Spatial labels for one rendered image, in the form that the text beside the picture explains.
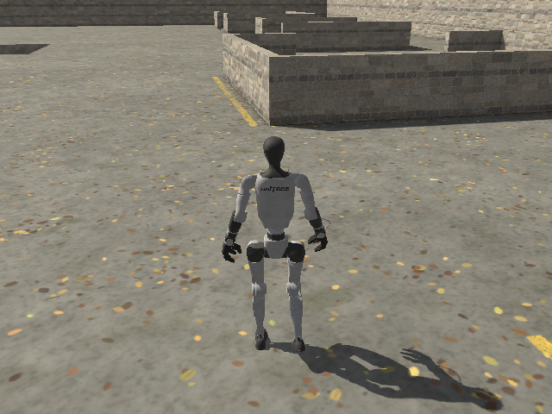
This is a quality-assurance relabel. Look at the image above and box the robot right foot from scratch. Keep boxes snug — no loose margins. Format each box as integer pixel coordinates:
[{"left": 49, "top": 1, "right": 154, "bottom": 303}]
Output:
[{"left": 292, "top": 337, "right": 305, "bottom": 352}]

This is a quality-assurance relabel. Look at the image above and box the left robot forearm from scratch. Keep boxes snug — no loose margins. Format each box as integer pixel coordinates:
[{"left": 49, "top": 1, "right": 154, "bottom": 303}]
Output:
[{"left": 224, "top": 210, "right": 242, "bottom": 246}]

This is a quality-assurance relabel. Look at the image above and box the right robot upper arm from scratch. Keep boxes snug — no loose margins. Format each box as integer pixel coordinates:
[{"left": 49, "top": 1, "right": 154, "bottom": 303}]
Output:
[{"left": 292, "top": 173, "right": 318, "bottom": 221}]

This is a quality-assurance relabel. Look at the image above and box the right robot forearm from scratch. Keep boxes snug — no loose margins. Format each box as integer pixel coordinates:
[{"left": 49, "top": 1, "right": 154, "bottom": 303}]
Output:
[{"left": 309, "top": 207, "right": 326, "bottom": 238}]

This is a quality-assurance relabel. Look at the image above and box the right robot hand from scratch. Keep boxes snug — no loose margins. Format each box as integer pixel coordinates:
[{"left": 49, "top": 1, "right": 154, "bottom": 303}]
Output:
[{"left": 308, "top": 235, "right": 328, "bottom": 252}]

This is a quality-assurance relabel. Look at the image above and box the left robot hand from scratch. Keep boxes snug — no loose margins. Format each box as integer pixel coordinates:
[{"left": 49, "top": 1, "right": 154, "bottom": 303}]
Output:
[{"left": 222, "top": 243, "right": 242, "bottom": 263}]

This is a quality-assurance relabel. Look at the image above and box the robot torso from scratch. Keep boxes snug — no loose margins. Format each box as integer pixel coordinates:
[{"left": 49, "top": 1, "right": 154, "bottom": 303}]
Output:
[{"left": 254, "top": 169, "right": 295, "bottom": 259}]

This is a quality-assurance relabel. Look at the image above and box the left robot upper arm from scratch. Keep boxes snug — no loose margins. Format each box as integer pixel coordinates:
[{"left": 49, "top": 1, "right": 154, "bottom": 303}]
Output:
[{"left": 233, "top": 174, "right": 257, "bottom": 223}]

